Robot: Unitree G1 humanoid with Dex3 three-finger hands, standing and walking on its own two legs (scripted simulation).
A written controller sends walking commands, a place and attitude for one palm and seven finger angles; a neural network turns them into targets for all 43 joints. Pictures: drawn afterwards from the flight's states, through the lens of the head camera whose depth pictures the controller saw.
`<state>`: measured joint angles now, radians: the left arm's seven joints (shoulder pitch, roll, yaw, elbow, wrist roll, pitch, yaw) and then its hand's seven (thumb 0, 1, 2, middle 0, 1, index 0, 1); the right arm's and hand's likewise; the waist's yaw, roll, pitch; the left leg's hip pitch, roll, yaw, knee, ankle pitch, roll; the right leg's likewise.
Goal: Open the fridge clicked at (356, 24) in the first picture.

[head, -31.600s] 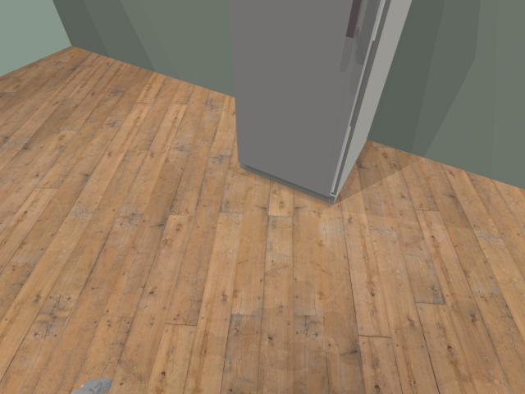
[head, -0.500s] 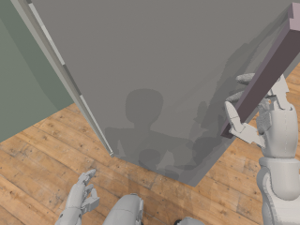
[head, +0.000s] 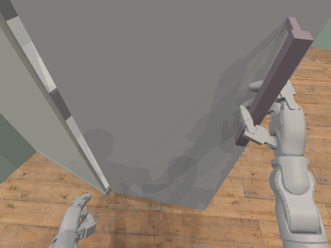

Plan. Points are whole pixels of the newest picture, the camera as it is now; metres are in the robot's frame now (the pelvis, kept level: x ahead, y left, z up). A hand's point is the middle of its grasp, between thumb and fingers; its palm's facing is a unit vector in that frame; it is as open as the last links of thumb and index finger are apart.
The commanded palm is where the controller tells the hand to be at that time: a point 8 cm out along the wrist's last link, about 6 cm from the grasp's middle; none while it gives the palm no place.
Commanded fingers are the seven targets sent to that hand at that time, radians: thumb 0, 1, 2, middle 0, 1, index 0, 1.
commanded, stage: stop walking and hold the door back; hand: right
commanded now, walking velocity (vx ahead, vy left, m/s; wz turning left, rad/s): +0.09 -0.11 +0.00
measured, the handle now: (260, 94) +0.36 -0.15 +0.22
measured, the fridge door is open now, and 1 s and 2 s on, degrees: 72 65 66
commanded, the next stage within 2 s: loosen the grip on the handle in 0.58 s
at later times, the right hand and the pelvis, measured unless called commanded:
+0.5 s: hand (248, 112) +0.34 -0.14 +0.19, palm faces +0.19 +0.96 -0.21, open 6.5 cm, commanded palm +0.32 -0.20 +0.17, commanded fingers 0.00 -0.90 -0.90 0.45 1.40 0.45 1.40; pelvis -0.07 +0.03 -0.01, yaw -2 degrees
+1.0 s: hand (251, 108) +0.37 -0.15 +0.17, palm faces +0.14 +0.98 -0.16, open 11.3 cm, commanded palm +0.33 -0.20 +0.17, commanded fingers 0.00 0.55 -0.20 0.36 1.28 0.36 1.28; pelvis -0.06 +0.00 -0.01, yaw +0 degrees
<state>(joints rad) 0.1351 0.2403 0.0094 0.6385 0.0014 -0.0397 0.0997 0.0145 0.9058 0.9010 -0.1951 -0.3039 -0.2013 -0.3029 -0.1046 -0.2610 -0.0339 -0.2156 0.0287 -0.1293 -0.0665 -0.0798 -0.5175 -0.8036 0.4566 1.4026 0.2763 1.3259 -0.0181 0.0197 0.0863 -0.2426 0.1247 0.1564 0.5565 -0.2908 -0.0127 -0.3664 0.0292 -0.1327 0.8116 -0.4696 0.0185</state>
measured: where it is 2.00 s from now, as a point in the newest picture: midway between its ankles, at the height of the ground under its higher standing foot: outside the picture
